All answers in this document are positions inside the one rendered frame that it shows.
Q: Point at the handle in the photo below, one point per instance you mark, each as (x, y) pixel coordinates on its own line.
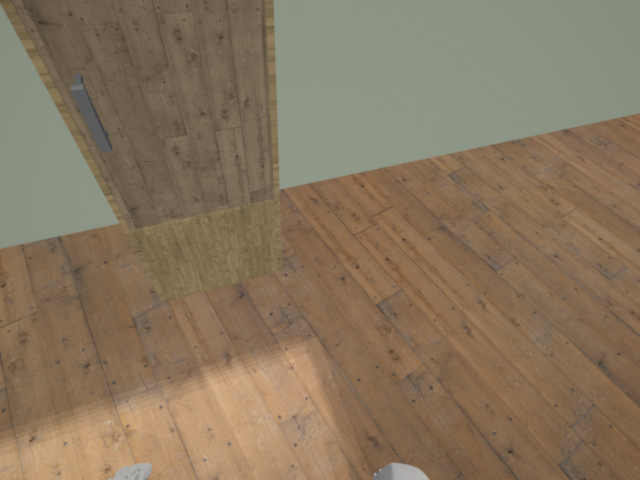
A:
(90, 115)

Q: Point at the cupboard door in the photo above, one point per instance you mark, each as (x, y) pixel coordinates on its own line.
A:
(182, 88)

